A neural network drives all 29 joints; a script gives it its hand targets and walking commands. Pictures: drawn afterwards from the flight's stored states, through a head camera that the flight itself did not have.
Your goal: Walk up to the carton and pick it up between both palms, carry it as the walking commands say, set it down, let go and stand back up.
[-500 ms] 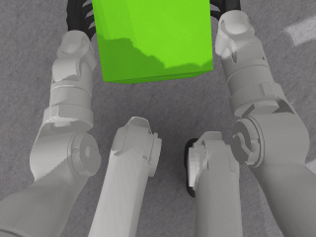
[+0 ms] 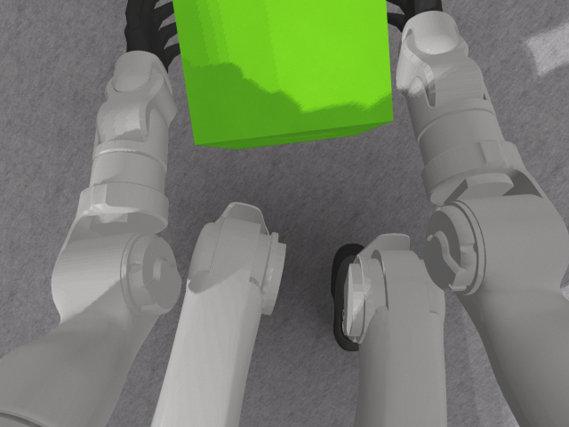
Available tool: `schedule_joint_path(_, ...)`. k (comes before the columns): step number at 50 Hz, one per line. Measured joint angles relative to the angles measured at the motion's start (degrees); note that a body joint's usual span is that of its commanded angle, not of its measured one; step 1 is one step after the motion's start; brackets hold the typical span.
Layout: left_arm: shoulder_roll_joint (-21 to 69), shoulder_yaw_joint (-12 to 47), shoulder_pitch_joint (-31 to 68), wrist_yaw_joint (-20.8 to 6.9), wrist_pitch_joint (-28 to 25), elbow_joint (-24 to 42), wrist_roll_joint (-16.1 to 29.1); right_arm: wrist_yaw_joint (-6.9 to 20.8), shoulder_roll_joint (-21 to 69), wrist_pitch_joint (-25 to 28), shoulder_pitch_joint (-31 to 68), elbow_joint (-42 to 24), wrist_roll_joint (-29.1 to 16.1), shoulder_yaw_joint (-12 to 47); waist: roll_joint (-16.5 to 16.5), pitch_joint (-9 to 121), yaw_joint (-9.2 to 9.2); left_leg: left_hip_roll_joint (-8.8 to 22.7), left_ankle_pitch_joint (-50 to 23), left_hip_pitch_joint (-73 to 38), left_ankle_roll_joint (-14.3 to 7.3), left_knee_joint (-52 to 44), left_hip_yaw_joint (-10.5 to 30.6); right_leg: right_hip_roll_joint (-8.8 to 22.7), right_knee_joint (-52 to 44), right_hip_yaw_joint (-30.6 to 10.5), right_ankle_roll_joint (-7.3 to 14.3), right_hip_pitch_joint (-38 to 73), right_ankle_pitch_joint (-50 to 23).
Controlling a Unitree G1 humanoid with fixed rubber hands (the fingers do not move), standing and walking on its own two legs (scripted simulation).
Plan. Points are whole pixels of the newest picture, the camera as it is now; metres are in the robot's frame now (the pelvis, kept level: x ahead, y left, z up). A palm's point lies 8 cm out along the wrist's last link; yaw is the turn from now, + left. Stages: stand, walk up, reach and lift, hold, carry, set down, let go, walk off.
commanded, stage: set down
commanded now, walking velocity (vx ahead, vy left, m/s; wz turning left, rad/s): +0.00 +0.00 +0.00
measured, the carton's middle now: (283, 32) +0.54 +0.09 -0.25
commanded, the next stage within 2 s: none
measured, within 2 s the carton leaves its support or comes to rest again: rests again in 0.06 s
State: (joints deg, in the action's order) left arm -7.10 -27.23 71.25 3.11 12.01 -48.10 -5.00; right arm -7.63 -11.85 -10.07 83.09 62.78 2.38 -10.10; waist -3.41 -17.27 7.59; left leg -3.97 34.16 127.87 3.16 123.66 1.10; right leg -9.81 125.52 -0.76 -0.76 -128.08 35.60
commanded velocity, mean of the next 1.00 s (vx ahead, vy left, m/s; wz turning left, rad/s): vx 0.00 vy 0.00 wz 0.00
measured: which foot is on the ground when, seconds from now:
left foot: down 0.00-1.00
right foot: down 0.00-1.00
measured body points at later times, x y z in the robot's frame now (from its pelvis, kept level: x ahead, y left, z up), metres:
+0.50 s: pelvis +0.00 +0.00 -0.01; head +0.36 +0.02 +0.25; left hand +0.49 +0.23 -0.19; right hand +0.56 -0.06 -0.19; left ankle +0.11 +0.12 -0.35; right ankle +0.10 -0.10 -0.35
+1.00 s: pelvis -0.01 +0.00 -0.01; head +0.36 +0.02 +0.25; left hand +0.49 +0.24 -0.19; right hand +0.56 -0.07 -0.19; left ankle +0.11 +0.12 -0.35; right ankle +0.10 -0.10 -0.35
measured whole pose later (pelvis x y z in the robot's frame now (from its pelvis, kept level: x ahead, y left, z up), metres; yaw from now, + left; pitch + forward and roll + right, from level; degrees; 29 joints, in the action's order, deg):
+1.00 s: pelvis -0.01 +0.00 -0.01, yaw +1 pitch +36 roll +2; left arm -12.6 -22.2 77.1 4.0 2.5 -62.6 1.1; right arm -6.3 -16.4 -5.7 84.6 65.6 -2.9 -3.4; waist -1.5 -21.1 7.5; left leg -2.4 32.7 127.9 2.1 124.6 -0.4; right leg -7.1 127.1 -0.2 0.0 -128.0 34.9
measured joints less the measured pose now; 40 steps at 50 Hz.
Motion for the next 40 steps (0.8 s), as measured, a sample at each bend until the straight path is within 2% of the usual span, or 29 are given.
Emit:
schedule_joint_path(10, -0.3, 0.9, 0.2, -0.4, -0.9, -1.0, 1.0, 0.5, -1.0, 0.8, 0.2, 0.8, -1.1, 1.0, 0.1, -0.9, 0.12, 0.5, 0.3, 0.0, -0.3, 0.8, -0.4, 0.4, 1.0, 0.1, 0.2, 0.0, 0.4)
schedule_joint_path(31, -0.9, -0.3, 1.9, -2.9, -1.4, -3.1, -0.8, 2.0, -1.8, 1.1, 1.5, 2.4, 0.2, -0.1, -0.1, -1.8, 0.50, 1.3, -0.1, 0.1, -0.4, 1.6, -0.6, 1.2, 1.8, 0.8, 1.0, -0.4, -0.2)
schedule_joint_path(40, -1.3, -0.1, 2.8, -2.6, -3.8, -6.0, 0.0, 2.1, -2.4, 2.4, 1.6, 3.0, -0.7, 1.0, 0.5, -2.3, 0.58, 1.5, -0.5, 0.1, -0.5, 1.4, -0.8, 1.7, 1.8, 0.8, 1.1, -0.4, -0.4)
